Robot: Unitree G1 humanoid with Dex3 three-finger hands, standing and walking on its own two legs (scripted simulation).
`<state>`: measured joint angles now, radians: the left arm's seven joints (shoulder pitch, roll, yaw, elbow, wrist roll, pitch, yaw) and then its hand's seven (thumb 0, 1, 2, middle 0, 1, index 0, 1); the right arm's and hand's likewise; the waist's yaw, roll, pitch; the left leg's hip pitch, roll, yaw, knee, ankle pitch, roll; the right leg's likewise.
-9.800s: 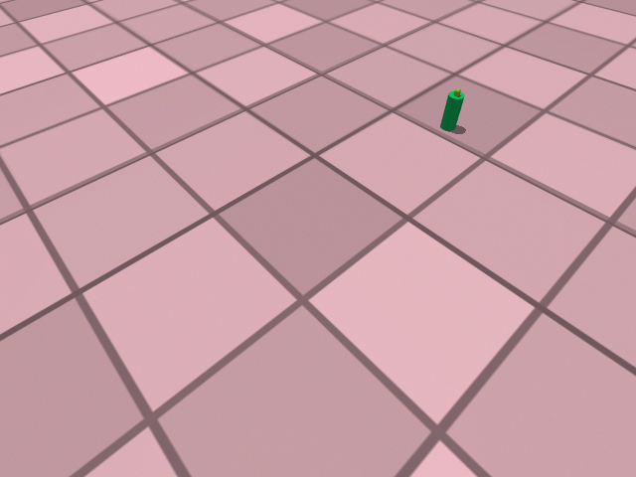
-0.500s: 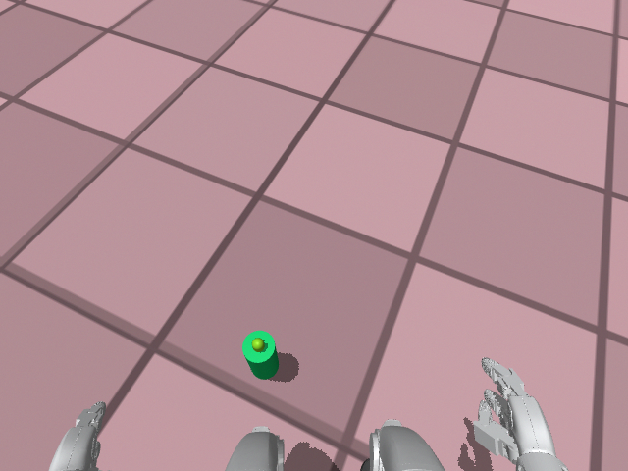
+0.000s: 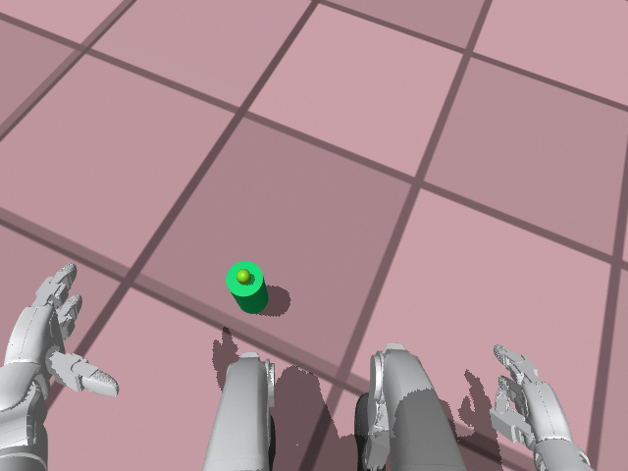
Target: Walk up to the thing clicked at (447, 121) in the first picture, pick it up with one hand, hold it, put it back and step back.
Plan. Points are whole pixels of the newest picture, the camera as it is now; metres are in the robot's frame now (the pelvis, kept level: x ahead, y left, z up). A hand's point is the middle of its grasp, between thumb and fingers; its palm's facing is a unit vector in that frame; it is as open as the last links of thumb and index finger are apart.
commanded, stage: go down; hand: left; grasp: from the side
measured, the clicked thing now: (248, 287) +0.44 +0.16 -0.47
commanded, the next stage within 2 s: approach in 1.54 s
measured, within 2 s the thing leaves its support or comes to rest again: neither
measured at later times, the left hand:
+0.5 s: hand (98, 305) +0.33 +0.33 -0.14, palm faces +0.07 -0.98 -0.16, open 17.4 cm
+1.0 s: hand (99, 295) +0.35 +0.35 -0.17, palm faces +0.06 -0.99 -0.13, open 17.4 cm
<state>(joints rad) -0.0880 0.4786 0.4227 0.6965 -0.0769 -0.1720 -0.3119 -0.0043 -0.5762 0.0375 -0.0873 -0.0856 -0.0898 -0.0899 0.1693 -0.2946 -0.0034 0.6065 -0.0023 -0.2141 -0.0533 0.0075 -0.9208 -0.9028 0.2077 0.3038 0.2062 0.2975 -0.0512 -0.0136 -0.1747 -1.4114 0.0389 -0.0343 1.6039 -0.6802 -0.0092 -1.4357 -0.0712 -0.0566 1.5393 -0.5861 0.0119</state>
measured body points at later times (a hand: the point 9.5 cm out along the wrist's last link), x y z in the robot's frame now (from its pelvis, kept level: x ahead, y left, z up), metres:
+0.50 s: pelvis -0.03 +0.00 -0.10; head +0.16 +0.03 +0.31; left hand +0.32 +0.39 -0.13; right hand +0.13 -0.28 -0.20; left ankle +0.03 +0.12 -0.55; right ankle +0.06 -0.14 -0.55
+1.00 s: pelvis -0.05 +0.00 -0.15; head +0.16 +0.05 +0.25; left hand +0.34 +0.40 -0.16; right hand +0.10 -0.28 -0.26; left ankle +0.03 +0.12 -0.55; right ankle +0.06 -0.14 -0.55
